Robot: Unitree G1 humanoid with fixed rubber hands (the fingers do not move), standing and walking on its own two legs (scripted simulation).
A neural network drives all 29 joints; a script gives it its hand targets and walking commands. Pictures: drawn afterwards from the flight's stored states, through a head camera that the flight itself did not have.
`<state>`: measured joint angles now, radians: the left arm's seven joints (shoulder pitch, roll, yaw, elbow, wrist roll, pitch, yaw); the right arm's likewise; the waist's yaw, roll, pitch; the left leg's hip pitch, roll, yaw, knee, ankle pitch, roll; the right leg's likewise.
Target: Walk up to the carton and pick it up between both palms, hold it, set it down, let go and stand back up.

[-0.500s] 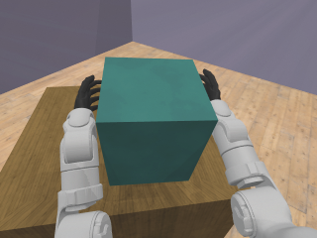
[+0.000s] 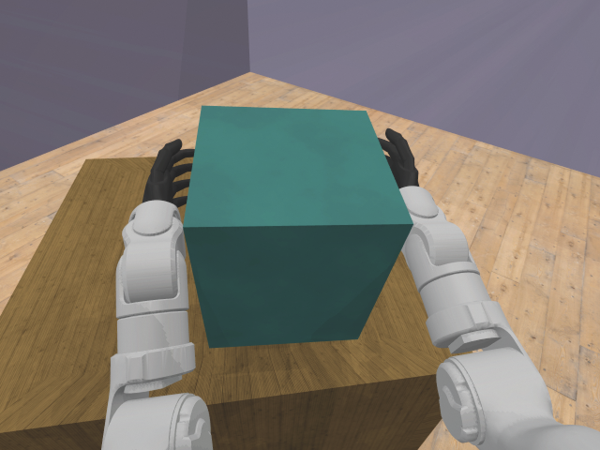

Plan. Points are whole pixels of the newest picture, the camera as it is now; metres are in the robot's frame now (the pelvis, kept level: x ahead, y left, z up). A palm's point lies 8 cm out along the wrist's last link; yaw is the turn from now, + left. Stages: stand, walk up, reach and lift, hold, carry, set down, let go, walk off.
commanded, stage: hold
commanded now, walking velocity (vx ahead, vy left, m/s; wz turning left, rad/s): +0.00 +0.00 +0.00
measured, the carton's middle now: (286, 231) +0.35 +0.01 +0.15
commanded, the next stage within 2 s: none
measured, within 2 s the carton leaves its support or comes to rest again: neither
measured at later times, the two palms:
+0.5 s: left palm (159, 207) +0.34 +0.16 +0.20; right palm (399, 191) +0.36 -0.14 +0.20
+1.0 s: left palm (157, 203) +0.35 +0.16 +0.20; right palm (399, 186) +0.36 -0.14 +0.21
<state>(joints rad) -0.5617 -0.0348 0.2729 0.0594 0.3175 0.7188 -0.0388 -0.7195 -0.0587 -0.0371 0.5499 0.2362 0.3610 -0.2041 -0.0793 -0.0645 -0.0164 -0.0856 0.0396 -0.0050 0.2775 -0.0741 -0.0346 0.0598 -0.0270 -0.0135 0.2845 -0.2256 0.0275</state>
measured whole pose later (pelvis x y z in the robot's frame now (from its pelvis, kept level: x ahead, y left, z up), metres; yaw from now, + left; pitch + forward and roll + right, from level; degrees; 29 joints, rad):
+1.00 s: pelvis +0.00 +0.00 +0.00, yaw +0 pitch -7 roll +0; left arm -0.53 -0.04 0.28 0.01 0.32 0.73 -0.05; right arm -0.70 -0.06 -0.01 0.51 0.25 0.36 -0.21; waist -0.08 -0.07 -0.03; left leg -0.07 0.04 0.00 0.28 -0.08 -0.03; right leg 0.08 -0.03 -0.01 0.27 -0.23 0.03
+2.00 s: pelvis +0.00 +0.00 +0.00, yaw +0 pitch -7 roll +0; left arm -0.53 -0.04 0.27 0.01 0.32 0.73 -0.05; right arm -0.70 -0.05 -0.02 0.52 0.24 0.36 -0.21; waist -0.08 -0.07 0.00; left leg -0.07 0.04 0.00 0.28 -0.08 -0.04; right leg 0.08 -0.03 -0.01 0.28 -0.22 0.03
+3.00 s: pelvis +0.00 +0.00 +0.00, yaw +0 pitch -7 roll +0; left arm -0.53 -0.04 0.27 0.00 0.30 0.71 -0.04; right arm -0.69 -0.06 -0.01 0.49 0.25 0.34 -0.22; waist -0.08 -0.05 -0.02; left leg -0.08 0.04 0.00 0.28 -0.08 -0.04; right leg 0.07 -0.02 -0.01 0.28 -0.22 0.03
